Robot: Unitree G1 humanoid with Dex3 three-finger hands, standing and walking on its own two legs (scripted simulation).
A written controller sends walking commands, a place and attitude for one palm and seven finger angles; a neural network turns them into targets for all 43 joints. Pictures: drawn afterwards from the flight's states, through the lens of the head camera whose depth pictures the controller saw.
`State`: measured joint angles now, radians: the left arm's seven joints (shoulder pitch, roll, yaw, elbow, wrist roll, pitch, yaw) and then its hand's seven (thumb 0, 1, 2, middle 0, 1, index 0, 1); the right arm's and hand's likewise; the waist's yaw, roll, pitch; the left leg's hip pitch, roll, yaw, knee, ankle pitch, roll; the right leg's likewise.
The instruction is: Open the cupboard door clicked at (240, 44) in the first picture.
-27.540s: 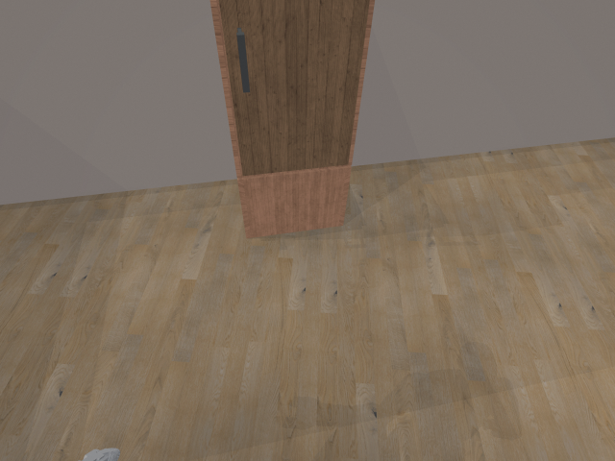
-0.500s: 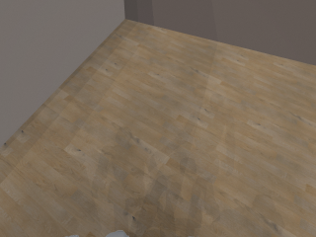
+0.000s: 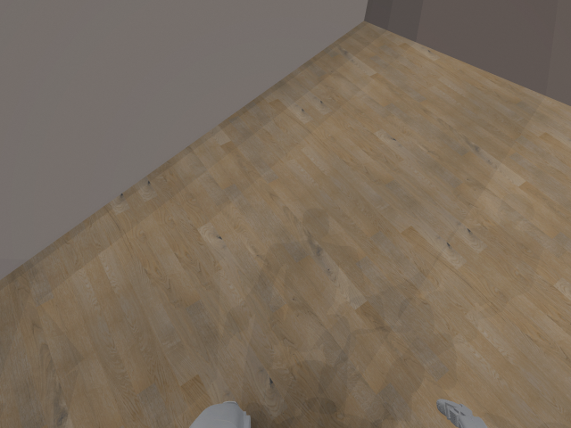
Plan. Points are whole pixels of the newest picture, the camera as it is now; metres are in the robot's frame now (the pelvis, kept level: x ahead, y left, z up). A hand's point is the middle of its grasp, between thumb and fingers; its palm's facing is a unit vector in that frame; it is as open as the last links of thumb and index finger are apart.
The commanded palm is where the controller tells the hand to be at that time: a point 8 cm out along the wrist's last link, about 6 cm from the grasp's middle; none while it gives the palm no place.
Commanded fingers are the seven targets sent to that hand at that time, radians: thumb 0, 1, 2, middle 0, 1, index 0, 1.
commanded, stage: turn to face it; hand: left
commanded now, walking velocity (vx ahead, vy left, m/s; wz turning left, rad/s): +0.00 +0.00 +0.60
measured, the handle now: out of the picture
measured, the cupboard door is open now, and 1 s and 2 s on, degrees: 45 45 45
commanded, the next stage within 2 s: none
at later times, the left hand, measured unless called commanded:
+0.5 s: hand out of the picture +0.05 +0.18 -0.16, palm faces +0.30 -0.91 -0.28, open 7.3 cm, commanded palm none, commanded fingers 0.00 0.90 0.90 -0.20 -0.30 -0.20 -0.30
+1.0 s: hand out of the picture +0.01 +0.18 -0.16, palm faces +0.57 -0.76 -0.30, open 7.3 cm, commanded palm none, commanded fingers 0.00 0.90 0.90 -0.20 -0.30 -0.20 -0.30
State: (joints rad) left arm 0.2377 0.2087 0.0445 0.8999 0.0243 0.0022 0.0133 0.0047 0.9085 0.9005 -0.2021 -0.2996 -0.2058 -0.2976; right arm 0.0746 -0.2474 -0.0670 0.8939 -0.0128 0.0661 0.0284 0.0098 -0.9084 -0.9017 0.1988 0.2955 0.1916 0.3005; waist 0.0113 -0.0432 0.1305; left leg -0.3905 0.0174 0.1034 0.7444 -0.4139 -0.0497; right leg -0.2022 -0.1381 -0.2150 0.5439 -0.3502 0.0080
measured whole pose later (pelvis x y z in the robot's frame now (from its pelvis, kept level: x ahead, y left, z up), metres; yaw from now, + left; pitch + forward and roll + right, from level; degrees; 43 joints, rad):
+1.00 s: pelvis +0.05 -0.06 -0.01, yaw +35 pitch +1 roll +0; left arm 0.15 0.26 0.07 0.84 0.02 0.02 0.01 0.01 0.91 0.90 -0.20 -0.30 -0.20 -0.30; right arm 0.18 -0.23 -0.08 0.91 -0.02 0.07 0.01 0.01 -0.90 -0.90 0.21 0.30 0.20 0.30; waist -0.01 0.01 0.08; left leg -0.42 -0.03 -0.10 0.71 -0.38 -0.03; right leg -0.30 -0.05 -0.03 0.58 -0.31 0.03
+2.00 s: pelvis +0.06 -0.04 -0.01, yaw +72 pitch +1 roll -1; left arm 0.19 0.26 0.07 0.91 0.01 0.07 0.01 0.01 0.91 0.90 -0.20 -0.30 -0.21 -0.30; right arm 0.13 -0.22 -0.05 0.87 -0.03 0.03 0.01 0.01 -0.91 -0.90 0.20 0.30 0.20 0.30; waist 0.00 -0.06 0.11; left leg -0.36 -0.01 0.02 0.64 -0.29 0.04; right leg -0.44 -0.10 -0.05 1.09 -0.51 0.08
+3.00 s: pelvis +0.08 +0.00 +0.00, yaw +100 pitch +1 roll +1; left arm 0.33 0.18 0.06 1.00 0.03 -0.04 0.00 0.00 0.91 0.90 -0.20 -0.30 -0.20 -0.30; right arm 0.19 -0.22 -0.06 0.99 -0.03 0.06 0.04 0.01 -0.91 -0.90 0.20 0.30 0.20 0.30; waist 0.03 0.00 0.03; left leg -0.52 0.04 0.02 1.02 -0.31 -0.03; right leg -0.12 -0.11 -0.13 0.43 -0.32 0.05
